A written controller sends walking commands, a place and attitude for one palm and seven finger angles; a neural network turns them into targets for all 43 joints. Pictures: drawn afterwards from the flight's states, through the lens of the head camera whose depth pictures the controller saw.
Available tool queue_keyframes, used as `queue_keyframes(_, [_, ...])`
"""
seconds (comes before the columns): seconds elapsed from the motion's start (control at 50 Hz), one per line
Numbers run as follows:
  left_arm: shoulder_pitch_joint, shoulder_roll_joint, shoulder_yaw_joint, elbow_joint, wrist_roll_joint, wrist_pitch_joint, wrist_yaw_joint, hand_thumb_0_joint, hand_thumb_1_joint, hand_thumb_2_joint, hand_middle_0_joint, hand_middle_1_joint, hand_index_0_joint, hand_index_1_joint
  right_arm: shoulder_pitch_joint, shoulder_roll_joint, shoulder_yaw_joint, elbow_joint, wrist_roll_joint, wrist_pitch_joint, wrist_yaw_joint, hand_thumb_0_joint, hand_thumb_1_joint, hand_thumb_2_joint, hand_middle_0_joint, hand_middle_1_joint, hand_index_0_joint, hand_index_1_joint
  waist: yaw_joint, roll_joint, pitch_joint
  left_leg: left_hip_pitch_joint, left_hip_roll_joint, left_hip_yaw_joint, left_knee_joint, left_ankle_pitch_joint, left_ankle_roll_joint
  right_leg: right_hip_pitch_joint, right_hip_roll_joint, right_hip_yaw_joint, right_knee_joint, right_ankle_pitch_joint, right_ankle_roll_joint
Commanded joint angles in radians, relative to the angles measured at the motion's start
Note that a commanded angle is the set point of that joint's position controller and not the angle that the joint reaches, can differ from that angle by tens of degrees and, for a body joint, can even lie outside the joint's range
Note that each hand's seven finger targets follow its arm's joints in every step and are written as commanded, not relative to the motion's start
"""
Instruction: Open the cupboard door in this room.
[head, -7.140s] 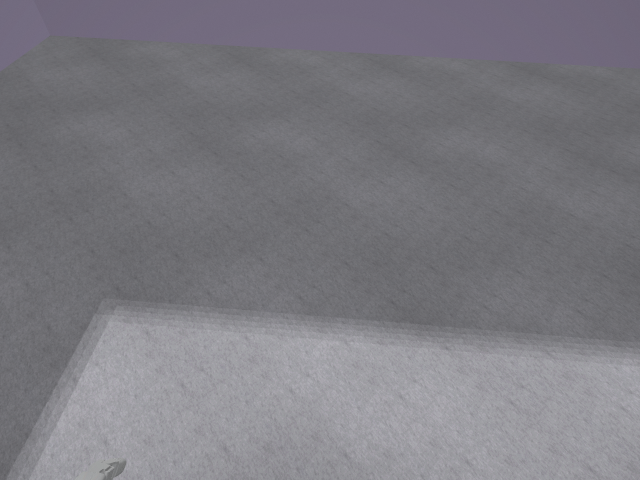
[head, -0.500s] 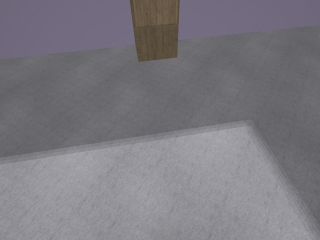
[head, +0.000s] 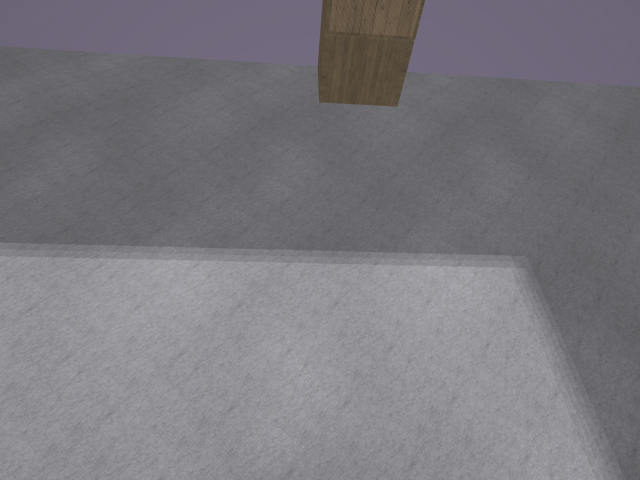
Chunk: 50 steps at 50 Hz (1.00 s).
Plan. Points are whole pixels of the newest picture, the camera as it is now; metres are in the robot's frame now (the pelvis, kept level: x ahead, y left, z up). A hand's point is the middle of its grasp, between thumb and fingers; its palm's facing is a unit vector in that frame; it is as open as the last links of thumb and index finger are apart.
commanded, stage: turn or walk to find it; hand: left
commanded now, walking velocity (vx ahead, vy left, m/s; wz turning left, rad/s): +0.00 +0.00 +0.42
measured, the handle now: out of the picture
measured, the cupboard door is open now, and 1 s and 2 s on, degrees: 0 0 0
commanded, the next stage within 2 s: stand and wait in 0.58 s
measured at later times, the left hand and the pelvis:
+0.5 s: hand out of the picture +0.01 +0.16 -0.15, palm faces +0.22 -0.94 -0.27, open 7.4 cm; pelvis -0.02 -0.04 +0.00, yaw +13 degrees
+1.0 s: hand out of the picture -0.06 +0.18 -0.17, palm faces +0.34 -0.90 -0.26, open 7.4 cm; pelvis -0.02 -0.01 -0.01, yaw +18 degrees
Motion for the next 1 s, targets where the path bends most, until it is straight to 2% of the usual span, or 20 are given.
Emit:
queue_keyframes(0.0, [-0.043, 0.049, 0.004, -0.098, -0.003, -0.026, -0.001, 0.0, 0.9, 0.9, -0.2, -0.3, -0.2, -0.3, 0.045, -0.212, -0.044, -0.061, 0.0, -0.015, -0.018, 0.0, -0.9, -0.9, 0.2, 0.3, 0.2, 0.3, -0.036, 0.168, -0.073, 0.125, 0.252, -0.273, -0.162, 0.375, 0.129, -0.097, -0.002, 0.032, 0.003, -0.008, 0.019])
queue_keyframes(0.14, [-0.046, 0.043, 0.003, -0.138, -0.008, -0.029, 0.005, 0.0, 0.9, 0.9, -0.2, -0.3, -0.2, -0.3, 0.03, -0.234, -0.062, -0.096, -0.007, -0.003, -0.009, 0.0, -0.9, -0.9, 0.2, 0.3, 0.2, 0.3, -0.035, 0.195, -0.094, 0.077, 0.238, -0.348, -0.13, 0.389, 0.133, 0.017, 0.031, 0.032, -0.194, -0.012, 0.014])
queue_keyframes(0.22, [0.058, 0.071, 0.01, -0.129, -0.008, -0.046, 0.012, 0.0, 0.9, 0.9, -0.2, -0.3, -0.2, -0.3, -0.012, -0.218, -0.067, -0.128, 0.003, 0.002, 0.001, 0.0, -0.9, -0.9, 0.2, 0.3, 0.2, 0.3, 0.018, 0.138, -0.126, -0.07, 0.158, -0.315, -0.028, 0.277, 0.058, 0.266, 0.023, 0.018, -0.554, 0.222, 0.008])
queue_keyframes(0.24, [0.066, 0.129, 0.02, -0.132, 0.001, -0.056, 0.017, 0.0, 0.9, 0.9, -0.2, -0.3, -0.2, -0.3, 0.004, -0.175, -0.062, -0.138, 0.012, 0.002, 0.007, 0.0, -0.9, -0.9, 0.2, 0.3, 0.2, 0.3, 0.016, 0.003, -0.129, -0.212, 0.082, -0.246, 0.075, 0.12, 0.001, 0.389, -0.103, 0.14, -0.64, 0.221, -0.028])
queue_keyframes(0.26, [0.066, 0.205, 0.036, -0.142, 0.011, -0.06, 0.02, 0.0, 0.9, 0.9, -0.2, -0.3, -0.2, -0.3, -0.005, -0.121, -0.05, -0.166, 0.011, 0.0, 0.013, 0.0, -0.9, -0.9, 0.2, 0.3, 0.2, 0.3, 0.025, -0.232, -0.092, -0.362, -0.047, -0.081, 0.257, -0.19, -0.063, 0.403, -0.33, 0.359, -0.685, 0.259, -0.131])
queue_keyframes(0.28, [0.049, 0.211, 0.037, -0.165, 0.003, -0.059, 0.018, 0.0, 0.9, 0.9, -0.2, -0.3, -0.2, -0.3, -0.027, -0.172, -0.065, -0.17, -0.002, 0.017, 0.011, 0.0, -0.9, -0.9, 0.2, 0.3, 0.2, 0.3, 0.034, -0.198, -0.079, -0.337, -0.021, -0.093, 0.461, -0.292, -0.068, 0.262, -0.405, 0.384, -0.714, 0.22, -0.204])
queue_keyframes(0.32, [-0.042, 0.157, 0.028, -0.185, 0.002, -0.058, 0.016, 0.0, 0.9, 0.9, -0.2, -0.3, -0.2, -0.3, -0.037, -0.173, -0.071, -0.146, -0.005, 0.036, 0.02, 0.0, -0.9, -0.9, 0.2, 0.3, 0.2, 0.3, -0.01, -0.116, 0.024, -0.341, 0.016, -0.104, 0.675, -0.206, -0.069, 0.124, -0.305, 0.275, -0.714, 0.191, -0.19])
queue_keyframes(0.36, [-0.089, 0.118, 0.015, -0.198, 0.004, -0.065, 0.015, 0.0, 0.9, 0.9, -0.2, -0.3, -0.2, -0.3, 0.011, -0.154, -0.063, -0.126, -0.005, 0.036, 0.028, 0.0, -0.9, -0.9, 0.2, 0.3, 0.2, 0.3, -0.044, -0.086, 0.013, -0.337, 0.036, -0.068, 0.706, -0.132, -0.089, 0.166, -0.24, 0.128, -0.653, 0.364, -0.164])
queue_keyframes(0.5, [0.056, 0.17, 0.026, -0.15, 0.012, -0.063, 0.013, 0.0, 0.9, 0.9, -0.2, -0.3, -0.2, -0.3, -0.088, -0.133, -0.038, -0.149, 0.006, 0.029, 0.026, 0.0, -0.9, -0.9, 0.2, 0.3, 0.2, 0.3, 0.03, -0.137, -0.054, -0.265, 0.047, 0.023, 0.432, -0.194, -0.114, 0.321, -0.263, 0.04, -0.556, 0.698, -0.186])
queue_keyframes(0.58, [0.062, 0.195, 0.035, -0.128, 0.013, -0.055, 0.012, 0.0, 0.9, 0.9, -0.2, -0.3, -0.2, -0.3, -0.071, -0.13, -0.028, -0.146, 0.012, 0.013, 0.021, 0.0, -0.9, -0.9, 0.2, 0.3, 0.2, 0.3, 0.023, -0.156, -0.09, -0.134, 0.029, 0.073, 0.167, -0.132, -0.095, 0.331, -0.259, 0.014, -0.469, 0.751, -0.158])
queue_keyframes(0.62, [0.04, 0.173, 0.031, -0.124, -0.001, -0.049, 0.01, 0.0, 0.9, 0.9, -0.2, -0.3, -0.2, -0.3, 0.011, -0.16, -0.03, -0.117, 0.007, -0.002, 0.018, 0.0, -0.9, -0.9, 0.2, 0.3, 0.2, 0.3, -0.026, -0.07, -0.128, 0.071, 0.055, 0.052, -0.073, 0.108, -0.075, 0.229, -0.213, -0.041, -0.353, 0.605, -0.084])
queue_keyframes(0.64, [0.069, 0.125, 0.019, -0.136, -0.007, -0.043, 0.006, 0.0, 0.9, 0.9, -0.2, -0.3, -0.2, -0.3, 0.033, -0.238, -0.045, -0.117, 0.0, -0.013, 0.016, 0.0, -0.9, -0.9, 0.2, 0.3, 0.2, 0.3, -0.026, 0.145, -0.174, 0.233, 0.225, -0.152, -0.104, 0.345, -0.011, 0.053, -0.12, -0.092, -0.206, 0.329, -0.024])
queue_keyframes(0.66, [0.072, 0.065, -0.002, -0.155, -0.008, -0.04, 0.004, 0.0, 0.9, 0.9, -0.2, -0.3, -0.2, -0.3, 0.065, -0.301, -0.055, -0.112, 0.001, -0.012, 0.011, 0.0, -0.9, -0.9, 0.2, 0.3, 0.2, 0.3, -0.039, 0.328, -0.169, 0.264, 0.41, -0.324, -0.101, 0.644, 0.111, -0.086, -0.047, -0.081, -0.067, -0.163, 0.013])
queue_keyframes(0.68, [0.01, 0.068, -0.008, -0.15, -0.003, -0.028, 0.013, 0.0, 0.9, 0.9, -0.2, -0.3, -0.2, -0.3, 0.083, -0.291, -0.055, -0.089, 0.0, -0.012, -0.002, 0.0, -0.9, -0.9, 0.2, 0.3, 0.2, 0.3, -0.07, 0.295, -0.16, 0.177, 0.408, -0.298, -0.123, 0.587, 0.15, -0.052, -0.038, -0.007, 0.043, -0.205, 0.007])
queue_keyframes(0.72, [-0.012, 0.068, -0.003, -0.117, -0.008, -0.025, 0.007, 0.0, 0.9, 0.9, -0.2, -0.3, -0.2, -0.3, -0.007, -0.23, -0.036, -0.092, -0.002, -0.015, -0.016, 0.0, -0.9, -0.9, 0.2, 0.3, 0.2, 0.3, -0.033, 0.281, -0.088, 0.099, 0.332, -0.222, -0.123, 0.528, 0.139, -0.063, -0.044, 0.043, 0.087, -0.108, -0.001])
queue_keyframes(0.78, [0.032, 0.044, -0.016, -0.072, -0.006, -0.028, -0.004, 0.0, 0.9, 0.9, -0.2, -0.3, -0.2, -0.3, -0.047, -0.205, -0.023, -0.09, 0.002, -0.023, -0.019, 0.0, -0.9, -0.9, 0.2, 0.3, 0.2, 0.3, -0.012, 0.206, -0.081, 0.116, 0.277, -0.136, -0.122, 0.544, 0.114, -0.022, -0.031, 0.02, -0.01, -0.04, 0.005])
queue_keyframes(0.84, [0.034, 0.027, -0.027, -0.055, -0.006, -0.031, -0.003, 0.0, 0.9, 0.9, -0.2, -0.3, -0.2, -0.3, -0.038, -0.201, -0.023, -0.068, 0.002, -0.022, -0.019, 0.0, -0.9, -0.9, 0.2, 0.3, 0.2, 0.3, -0.017, 0.194, -0.075, 0.112, 0.267, -0.126, -0.131, 0.5, 0.11, 0.044, -0.018, 0.002, -0.168, -0.025, 0.004])
queue_keyframes(0.9, [0.108, 0.019, -0.034, -0.019, -0.003, -0.042, 0.001, 0.0, 0.9, 0.9, -0.2, -0.3, -0.2, -0.3, -0.053, -0.188, -0.023, -0.052, 0.007, -0.022, -0.016, 0.0, -0.9, -0.9, 0.2, 0.3, 0.2, 0.3, 0.012, 0.163, -0.09, 0.09, 0.235, -0.103, -0.09, 0.406, 0.076, 0.158, -0.003, -0.025, -0.4, 0.137, 0.005])
queue_keyframes(0.94, [0.137, 0.063, -0.033, 0.004, 0.003, -0.06, 0.008, 0.0, 0.9, 0.9, -0.2, -0.3, -0.2, -0.3, -0.033, -0.139, -0.018, -0.039, 0.018, -0.024, -0.011, 0.0, -0.9, -0.9, 0.2, 0.3, 0.2, 0.3, 0.015, 0.047, -0.077, -0.001, 0.156, -0.06, -0.016, 0.204, -0.004, 0.27, -0.059, 0.054, -0.576, 0.336, -0.013])
queue_keyframes(0.98, [0.079, 0.116, -0.029, -0.003, 0.002, -0.071, 0.006, 0.0, 0.9, 0.9, -0.2, -0.3, -0.2, -0.3, -0.016, -0.091, -0.005, -0.038, 0.018, -0.01, -0.006, 0.0, -0.9, -0.9, 0.2, 0.3, 0.2, 0.3, -0.018, -0.15, -0.025, -0.01, 0.059, 0.012, -0.002, -0.048, -0.059, 0.167, -0.187, 0.198, -0.641, 0.31, -0.093])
